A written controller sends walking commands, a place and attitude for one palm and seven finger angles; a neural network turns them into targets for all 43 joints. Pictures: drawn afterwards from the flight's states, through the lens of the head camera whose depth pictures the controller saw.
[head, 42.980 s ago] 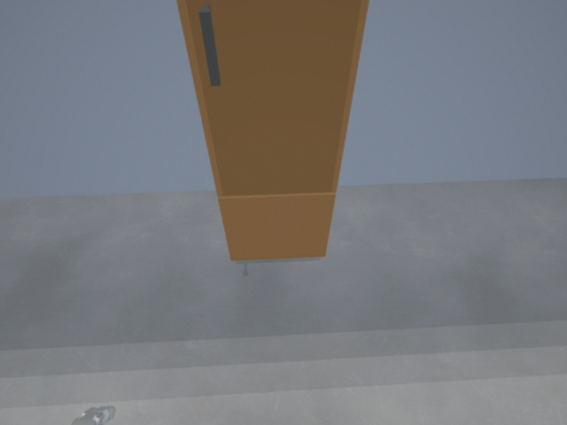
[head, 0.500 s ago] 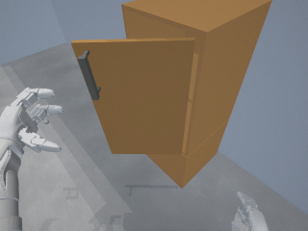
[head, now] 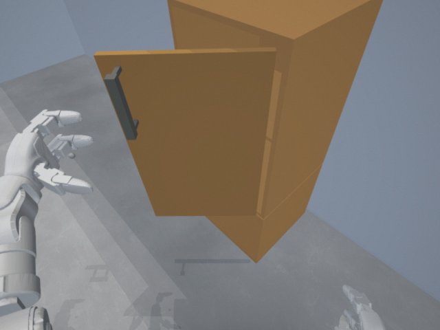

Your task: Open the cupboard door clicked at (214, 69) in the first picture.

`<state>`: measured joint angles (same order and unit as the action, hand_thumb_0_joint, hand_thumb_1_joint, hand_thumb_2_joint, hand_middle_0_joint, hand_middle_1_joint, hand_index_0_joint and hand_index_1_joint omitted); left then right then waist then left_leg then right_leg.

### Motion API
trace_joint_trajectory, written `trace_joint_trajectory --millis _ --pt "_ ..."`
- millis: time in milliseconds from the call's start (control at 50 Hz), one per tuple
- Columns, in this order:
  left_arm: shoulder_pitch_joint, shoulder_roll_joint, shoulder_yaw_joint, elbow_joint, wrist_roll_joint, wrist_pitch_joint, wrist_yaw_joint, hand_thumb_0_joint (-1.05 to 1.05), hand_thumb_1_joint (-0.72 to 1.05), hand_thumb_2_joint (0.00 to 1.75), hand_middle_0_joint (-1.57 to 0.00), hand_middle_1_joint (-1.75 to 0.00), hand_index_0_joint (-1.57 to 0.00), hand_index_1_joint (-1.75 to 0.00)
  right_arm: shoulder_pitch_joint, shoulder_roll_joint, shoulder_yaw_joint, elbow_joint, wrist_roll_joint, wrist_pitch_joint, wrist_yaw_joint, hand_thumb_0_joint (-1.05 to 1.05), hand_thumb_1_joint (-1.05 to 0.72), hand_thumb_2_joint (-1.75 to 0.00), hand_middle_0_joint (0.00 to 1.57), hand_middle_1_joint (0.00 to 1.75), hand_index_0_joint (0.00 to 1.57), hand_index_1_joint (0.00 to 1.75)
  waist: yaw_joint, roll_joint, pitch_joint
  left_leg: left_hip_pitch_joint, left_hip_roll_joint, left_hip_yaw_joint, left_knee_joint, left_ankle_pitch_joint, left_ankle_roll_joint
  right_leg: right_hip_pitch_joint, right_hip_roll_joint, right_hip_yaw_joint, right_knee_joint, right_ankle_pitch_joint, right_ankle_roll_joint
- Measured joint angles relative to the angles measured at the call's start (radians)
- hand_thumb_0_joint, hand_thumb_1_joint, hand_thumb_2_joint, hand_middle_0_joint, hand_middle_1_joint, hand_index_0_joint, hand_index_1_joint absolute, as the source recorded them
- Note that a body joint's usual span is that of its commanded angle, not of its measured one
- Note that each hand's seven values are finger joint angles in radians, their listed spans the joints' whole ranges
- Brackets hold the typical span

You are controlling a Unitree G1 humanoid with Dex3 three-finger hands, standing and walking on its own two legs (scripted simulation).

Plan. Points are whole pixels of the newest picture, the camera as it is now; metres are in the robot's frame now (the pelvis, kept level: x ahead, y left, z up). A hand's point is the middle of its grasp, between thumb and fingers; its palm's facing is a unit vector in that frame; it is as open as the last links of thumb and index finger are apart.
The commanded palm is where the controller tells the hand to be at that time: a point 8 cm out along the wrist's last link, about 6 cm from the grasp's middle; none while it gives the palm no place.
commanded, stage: move the hooked fingers beside the handle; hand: left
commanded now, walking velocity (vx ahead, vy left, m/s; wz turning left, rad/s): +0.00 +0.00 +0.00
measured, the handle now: (125, 104) +0.52 +0.25 +0.15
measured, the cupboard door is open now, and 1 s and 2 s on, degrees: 45 45 45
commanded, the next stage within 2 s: slide the fingers in behind the handle in 1.96 s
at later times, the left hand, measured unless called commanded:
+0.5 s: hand (79, 134) +0.40 +0.29 +0.17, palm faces +0.09 -1.00 -0.01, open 14.0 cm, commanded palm +0.37 +0.34 +0.16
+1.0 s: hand (88, 117) +0.46 +0.29 +0.16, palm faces +0.08 -1.00 +0.01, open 14.0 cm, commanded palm +0.43 +0.35 +0.16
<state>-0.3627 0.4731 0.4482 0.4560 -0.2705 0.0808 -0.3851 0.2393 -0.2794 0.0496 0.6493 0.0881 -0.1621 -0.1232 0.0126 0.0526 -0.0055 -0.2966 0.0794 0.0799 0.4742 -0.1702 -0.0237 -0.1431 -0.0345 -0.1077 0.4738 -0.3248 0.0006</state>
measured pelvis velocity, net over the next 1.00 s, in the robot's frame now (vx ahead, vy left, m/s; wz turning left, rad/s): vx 0.01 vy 0.01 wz -0.03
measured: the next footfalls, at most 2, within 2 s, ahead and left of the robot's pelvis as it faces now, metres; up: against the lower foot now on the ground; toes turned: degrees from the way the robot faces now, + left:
none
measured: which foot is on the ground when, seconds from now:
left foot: down 0.00-1.00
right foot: down 0.00-1.00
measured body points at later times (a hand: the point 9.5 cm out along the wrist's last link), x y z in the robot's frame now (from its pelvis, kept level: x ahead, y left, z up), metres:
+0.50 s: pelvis +0.00 +0.01 +0.00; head +0.02 +0.00 +0.44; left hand +0.39 +0.34 +0.17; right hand +0.09 -0.27 -0.11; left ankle +0.05 +0.14 -0.74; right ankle -0.05 -0.11 -0.74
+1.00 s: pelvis +0.01 +0.01 -0.01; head +0.06 +0.01 +0.44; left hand +0.45 +0.35 +0.17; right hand +0.05 -0.27 -0.12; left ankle +0.05 +0.14 -0.74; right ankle -0.05 -0.11 -0.74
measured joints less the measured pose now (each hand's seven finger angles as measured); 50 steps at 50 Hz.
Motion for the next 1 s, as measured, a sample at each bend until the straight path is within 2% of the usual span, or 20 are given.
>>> trace_joint_trajectory --millis 260,500,800,1000 --pt "-0.103 0.05 0.028 0.168 0.02 -0.059 -0.022 -0.01 -0.5 0.3 -0.31 -1.2 -0.3 -1.2 0.054 -0.016 -0.014 0.016 -0.004 0.026 0.005 0.02 -0.9 -0.9 0.21 0.3 0.2 0.3 -0.027 -0.007 -0.006 -0.043 0.004 0.005 0.026 -0.009 0.005 -0.043 0.002 0.008 0.018 -0.002 0.003" --pt "-0.258 0.104 0.025 0.375 0.053 -0.124 -0.039 -0.01 -0.5 0.3 -0.3 -1.2 -0.3 -1.2 0.08 -0.025 -0.019 0.025 -0.011 0.047 0.008 0.02 -0.9 -0.9 0.21 0.3 0.2 0.3 -0.05 -0.017 -0.011 -0.106 0.007 0.003 0.064 -0.022 0.01 -0.101 0.002 0.009 0.047 -0.009 0.007" --pt "-0.372 0.147 0.045 0.524 0.086 -0.187 -0.042 -0.01 -0.5 0.3 -0.3 -1.2 -0.3 -1.2 0.11 -0.025 -0.023 0.025 -0.021 0.095 0.02 0.01 -0.9 -0.9 0.21 0.3 0.2 0.3 -0.075 -0.021 -0.02 -0.167 0.01 0.013 0.098 -0.042 0.016 -0.163 0.001 0.023 0.073 -0.019 0.013" --pt "-0.463 0.213 0.071 0.646 0.112 -0.216 -0.065 -0.01 -0.5 0.3 -0.3 -1.2 -0.3 -1.2 0.124 -0.029 -0.025 0.03 -0.027 0.13 0.022 0.01 -0.9 -0.9 0.21 0.3 0.2 0.3 -0.098 -0.029 -0.029 -0.219 0.017 0.012 0.127 -0.056 0.017 -0.213 0.006 0.026 0.093 -0.027 0.014"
